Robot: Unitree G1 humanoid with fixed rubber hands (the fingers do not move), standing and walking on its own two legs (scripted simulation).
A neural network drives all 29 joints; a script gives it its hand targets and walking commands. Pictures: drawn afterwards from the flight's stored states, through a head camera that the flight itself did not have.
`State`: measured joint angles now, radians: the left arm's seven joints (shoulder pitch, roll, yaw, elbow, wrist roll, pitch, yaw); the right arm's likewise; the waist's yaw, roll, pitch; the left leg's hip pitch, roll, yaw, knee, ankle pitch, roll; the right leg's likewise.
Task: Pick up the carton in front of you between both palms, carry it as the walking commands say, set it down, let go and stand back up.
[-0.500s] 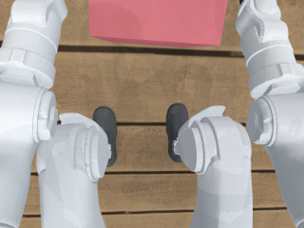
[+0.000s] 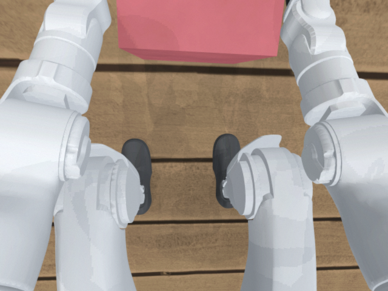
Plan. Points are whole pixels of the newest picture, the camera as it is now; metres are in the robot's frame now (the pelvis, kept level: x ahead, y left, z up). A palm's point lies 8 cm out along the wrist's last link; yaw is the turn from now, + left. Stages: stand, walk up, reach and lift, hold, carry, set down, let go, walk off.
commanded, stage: reach and lift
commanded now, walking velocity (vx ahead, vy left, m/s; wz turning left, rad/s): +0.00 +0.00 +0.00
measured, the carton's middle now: out of the picture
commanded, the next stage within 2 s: none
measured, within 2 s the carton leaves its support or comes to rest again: leaves its support in 0.24 s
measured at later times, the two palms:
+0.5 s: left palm out of the picture +0.54 +0.12 -0.05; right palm out of the picture +0.51 -0.18 -0.05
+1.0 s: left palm out of the picture +0.50 +0.12 +0.10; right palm out of the picture +0.47 -0.18 +0.10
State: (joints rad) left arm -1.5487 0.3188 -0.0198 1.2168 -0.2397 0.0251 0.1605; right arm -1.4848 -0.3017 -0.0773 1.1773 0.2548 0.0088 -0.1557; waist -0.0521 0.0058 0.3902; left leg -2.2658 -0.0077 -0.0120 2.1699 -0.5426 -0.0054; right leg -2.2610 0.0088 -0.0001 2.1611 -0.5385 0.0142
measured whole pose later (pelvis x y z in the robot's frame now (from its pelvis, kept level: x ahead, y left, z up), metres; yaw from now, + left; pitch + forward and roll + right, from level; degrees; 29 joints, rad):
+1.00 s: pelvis +0.02 +0.01 +0.15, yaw -1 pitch +41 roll +0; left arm -0.96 -0.04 0.45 0.66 0.21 0.38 0.07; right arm -0.92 0.02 -0.47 0.60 -0.22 0.41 -0.01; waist -0.03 0.03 -0.20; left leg -1.89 -0.07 -0.03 1.67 -0.50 -0.01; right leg -1.90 0.04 0.04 1.66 -0.48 0.03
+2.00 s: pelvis +0.10 +0.00 +0.39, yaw -1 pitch +2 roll +0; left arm -0.28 -0.16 0.28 0.40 0.23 0.51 0.02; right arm -0.27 0.15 -0.28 0.38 -0.24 0.53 0.00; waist -0.01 0.01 -0.08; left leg -0.32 -0.03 -0.06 0.55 -0.27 0.00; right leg -0.33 0.02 0.06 0.54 -0.25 0.00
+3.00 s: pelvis +0.11 +0.00 +0.41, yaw -1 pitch -6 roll +0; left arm -0.28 -0.16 0.25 0.28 0.28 0.67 -0.02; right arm -0.27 0.15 -0.24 0.27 -0.28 0.69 0.02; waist 0.00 0.00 0.04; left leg -0.06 -0.02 -0.07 0.37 -0.21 0.00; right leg -0.07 0.02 0.06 0.36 -0.19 0.00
